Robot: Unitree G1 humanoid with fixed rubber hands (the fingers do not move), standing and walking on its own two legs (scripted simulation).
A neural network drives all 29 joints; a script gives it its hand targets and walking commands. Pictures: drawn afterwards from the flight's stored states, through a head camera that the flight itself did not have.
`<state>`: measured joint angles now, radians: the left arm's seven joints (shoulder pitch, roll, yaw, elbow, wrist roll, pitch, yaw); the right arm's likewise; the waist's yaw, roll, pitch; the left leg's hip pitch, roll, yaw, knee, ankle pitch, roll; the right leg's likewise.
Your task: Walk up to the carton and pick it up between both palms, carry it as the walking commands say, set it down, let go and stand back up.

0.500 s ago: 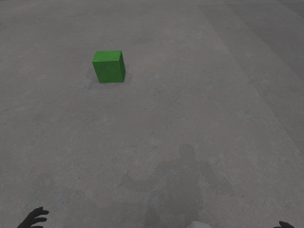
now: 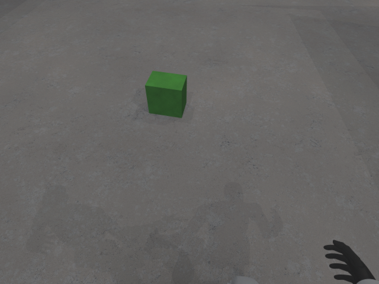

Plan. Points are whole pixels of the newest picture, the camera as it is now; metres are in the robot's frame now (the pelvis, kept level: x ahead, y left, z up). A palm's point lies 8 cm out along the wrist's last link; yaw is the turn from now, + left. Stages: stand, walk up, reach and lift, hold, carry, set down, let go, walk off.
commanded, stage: walk up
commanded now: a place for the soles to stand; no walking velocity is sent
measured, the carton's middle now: (167, 94) +1.45 +0.18 -0.64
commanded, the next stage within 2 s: none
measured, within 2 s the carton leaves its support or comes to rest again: neither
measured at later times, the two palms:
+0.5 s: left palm (41, 201) +0.30 +0.38 -0.05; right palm (304, 174) +0.41 -0.31 -0.07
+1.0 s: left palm (77, 113) +0.63 +0.40 -0.07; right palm (280, 147) +0.53 -0.28 -0.10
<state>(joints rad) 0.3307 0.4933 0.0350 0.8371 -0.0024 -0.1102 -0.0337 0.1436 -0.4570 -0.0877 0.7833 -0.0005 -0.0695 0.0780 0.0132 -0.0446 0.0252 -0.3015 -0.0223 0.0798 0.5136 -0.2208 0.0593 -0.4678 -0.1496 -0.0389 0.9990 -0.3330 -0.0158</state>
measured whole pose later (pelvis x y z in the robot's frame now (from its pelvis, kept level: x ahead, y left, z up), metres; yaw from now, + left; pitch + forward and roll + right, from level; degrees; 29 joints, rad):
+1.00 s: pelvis +0.49 +0.07 -0.02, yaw +0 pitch -1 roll +0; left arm 0.22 0.49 0.08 0.78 0.01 -0.12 -0.03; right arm 0.35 -0.49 -0.08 0.77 -0.01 -0.06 0.06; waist -0.07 0.03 0.05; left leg -0.25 0.02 0.08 0.83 -0.46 0.03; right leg -0.42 -0.05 -0.11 0.61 -0.17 -0.05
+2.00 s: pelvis +0.86 +0.21 -0.02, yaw -1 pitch -2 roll +1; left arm 0.38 0.52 0.06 0.78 0.01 -0.08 0.00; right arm 0.24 -0.48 -0.10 0.72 0.00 -0.08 0.06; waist 0.02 -0.01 0.05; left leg -0.41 0.04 0.09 0.72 -0.28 0.03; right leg -0.46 -0.07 0.02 1.11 -0.43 -0.03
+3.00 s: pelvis +0.97 +0.23 +0.00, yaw -4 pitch -2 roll +0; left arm 0.24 0.51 0.06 0.99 0.03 -0.06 0.03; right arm 0.09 -0.49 -0.07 0.93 -0.03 0.02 0.06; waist 0.04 0.03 0.07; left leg -0.34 0.03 0.00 0.74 -0.47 0.01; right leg -0.29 -0.05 -0.01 0.54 -0.23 0.01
